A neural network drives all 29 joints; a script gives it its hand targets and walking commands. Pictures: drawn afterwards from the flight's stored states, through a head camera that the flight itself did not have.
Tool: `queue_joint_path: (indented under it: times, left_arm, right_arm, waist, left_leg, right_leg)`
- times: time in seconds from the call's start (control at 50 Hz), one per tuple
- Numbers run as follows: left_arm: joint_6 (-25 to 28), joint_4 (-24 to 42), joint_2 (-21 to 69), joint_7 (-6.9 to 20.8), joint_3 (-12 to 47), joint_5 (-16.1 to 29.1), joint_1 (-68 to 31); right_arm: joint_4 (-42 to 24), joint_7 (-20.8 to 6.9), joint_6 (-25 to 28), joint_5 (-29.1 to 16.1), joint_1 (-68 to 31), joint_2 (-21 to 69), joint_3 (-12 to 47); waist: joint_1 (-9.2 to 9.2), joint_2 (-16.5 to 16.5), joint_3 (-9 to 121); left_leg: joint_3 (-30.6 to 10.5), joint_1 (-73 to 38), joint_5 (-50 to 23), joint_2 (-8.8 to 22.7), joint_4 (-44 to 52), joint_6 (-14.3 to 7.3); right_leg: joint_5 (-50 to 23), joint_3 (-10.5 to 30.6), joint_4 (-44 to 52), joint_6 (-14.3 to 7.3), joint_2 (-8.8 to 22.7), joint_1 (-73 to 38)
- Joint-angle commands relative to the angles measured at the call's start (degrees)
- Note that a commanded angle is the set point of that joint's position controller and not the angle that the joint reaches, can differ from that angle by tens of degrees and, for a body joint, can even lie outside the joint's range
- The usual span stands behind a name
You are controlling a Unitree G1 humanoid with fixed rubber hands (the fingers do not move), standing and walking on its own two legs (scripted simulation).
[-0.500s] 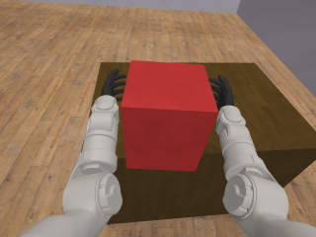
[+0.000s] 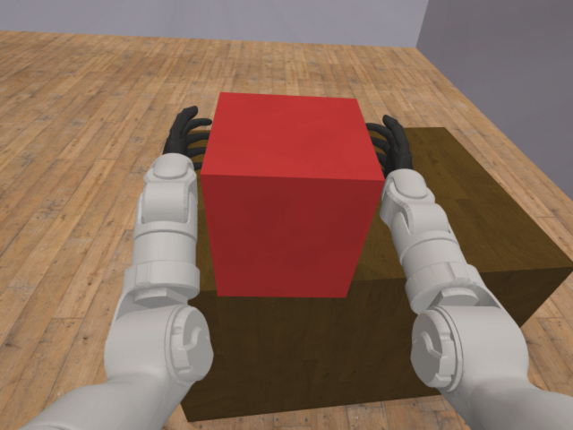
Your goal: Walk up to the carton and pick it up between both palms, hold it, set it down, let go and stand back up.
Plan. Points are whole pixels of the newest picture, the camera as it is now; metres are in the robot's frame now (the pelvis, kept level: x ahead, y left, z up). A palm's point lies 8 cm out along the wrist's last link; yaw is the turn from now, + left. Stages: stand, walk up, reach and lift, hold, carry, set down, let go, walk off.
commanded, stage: reach and lift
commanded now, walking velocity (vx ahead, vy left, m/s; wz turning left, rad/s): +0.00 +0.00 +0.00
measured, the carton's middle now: (285, 199) +0.42 +0.01 +0.13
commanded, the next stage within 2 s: hold in 1.36 s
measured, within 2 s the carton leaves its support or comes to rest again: neither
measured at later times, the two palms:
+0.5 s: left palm (175, 151) +0.38 +0.16 +0.23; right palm (403, 164) +0.38 -0.14 +0.23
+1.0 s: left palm (175, 139) +0.38 +0.15 +0.26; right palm (414, 150) +0.37 -0.15 +0.25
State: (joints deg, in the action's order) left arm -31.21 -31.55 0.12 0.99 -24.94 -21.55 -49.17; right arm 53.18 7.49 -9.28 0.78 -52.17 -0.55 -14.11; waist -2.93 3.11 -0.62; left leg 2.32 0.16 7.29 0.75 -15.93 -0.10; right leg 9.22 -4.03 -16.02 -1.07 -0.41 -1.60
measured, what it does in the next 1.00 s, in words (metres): stands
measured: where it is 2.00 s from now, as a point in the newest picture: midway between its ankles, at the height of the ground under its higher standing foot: outside the picture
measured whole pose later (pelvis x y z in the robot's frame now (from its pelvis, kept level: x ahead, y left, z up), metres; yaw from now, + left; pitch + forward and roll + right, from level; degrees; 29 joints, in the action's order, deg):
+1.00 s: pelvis +0.00 +0.01 +0.00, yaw +0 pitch -9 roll +0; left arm -44.7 -18.5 -0.3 2.3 -22.4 -21.8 -48.6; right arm 43.6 10.7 -20.9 -11.1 -53.2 -4.3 -3.8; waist -6.0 2.8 1.3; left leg 2.8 -0.3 8.3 0.8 -17.3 -0.5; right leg 8.9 -3.6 -15.3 -0.8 -0.5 -2.9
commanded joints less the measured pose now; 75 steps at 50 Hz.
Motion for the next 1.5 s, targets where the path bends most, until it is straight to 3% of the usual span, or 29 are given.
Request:
queue_joint_path:
  times: [0.0,0.22,0.44,0.76,0.92,1.14,1.36,1.48]
  left_arm:
    - [1.56,3.15,25.55,7.47,17.54,6.66,-35.78]
    - [-1.79,8.37,26.5,7.01,20.46,7.44,-34.28]
    - [-6.06,14.27,27.24,7.53,24.05,8.59,-33.31]
    - [-9.49,18.98,27.69,8.86,25.95,9.7,-33.78]
    - [-10.01,16.35,26.76,9.32,23.95,9.23,-36.08]
    - [-10.11,14.46,25.67,10.08,22.58,9.63,-38.14]
    - [-11.52,18.6,26.41,10.17,24.9,11.35,-39.55]
    - [-13.14,18.88,26.18,10.52,24.55,11.37,-40.62]
  right_arm:
    - [-9.64,-6.23,1.79,-1.84,-38.46,25.39,10.83]
    - [-13.99,-5.59,0.1,-6.64,-39.45,25.42,16.13]
    - [-17.79,-4.15,-3.7,-11.67,-38.23,24.44,20.01]
    - [-23.18,-2.72,-8.48,-16.34,-38.63,25.28,24.15]
    - [-22.11,-2.59,-10.02,-16.45,-40.64,25.94,23.47]
    - [-20.98,-1.56,-11.41,-17.51,-42.74,26.76,23.59]
    - [-23.56,-0.5,-13.98,-21.49,-43.5,27.19,26.15]
    - [-23.32,-0.42,-16.22,-22.58,-44.03,26.67,26.11]
  waist:
    - [-1.14,-2.28,15.97]
    - [-0.92,-3.29,18.7]
    - [-2.89,-4.14,17.14]
    - [-3.64,-4.1,18.12]
    - [-2.93,-3.39,16.15]
    - [-3.05,-2.96,17.97]
    - [-3.64,-4.6,20.17]
    - [-3.54,-4.59,18.47]
  left_leg:
    - [2.67,-4.13,-1.78,-1.88,2.14,-0.75]
    - [2.29,-6.54,-7.27,-1.99,0.58,-0.24]
    - [1.18,-6.78,-9.13,-1.8,-0.05,0.62]
    - [0.68,-7.01,-11.85,-1.99,-0.84,1.02]
    - [1.15,-2.99,-5.39,-2.26,0.65,0.07]
    - [1.36,-1.51,-5.35,-2.94,0.37,-0.15]
    - [0.57,-2.95,-10.95,-2.82,-1.28,1.26]
    - [0.34,-0.97,-7.77,-2.63,-0.46,1.27]
  right_leg:
    - [-3.85,-1.22,2.83,4.02,-0.45,0.81]
    - [-7.43,-1.23,2.18,3.63,-1.48,-0.82]
    - [-8.16,-1.16,2.08,3.27,-2.28,-1.35]
    - [-10.45,-0.62,1.88,3.06,-3.01,-3.12]
    - [-6.85,-0.1,2.15,2.97,-2.66,-2.55]
    - [-9.06,0.63,1.86,3.19,-2.39,-4.1]
    - [-12.38,0.95,1.36,2.93,-3.12,-4.39]
    - [-9.34,1.2,1.72,2.75,-3.21,-3.31]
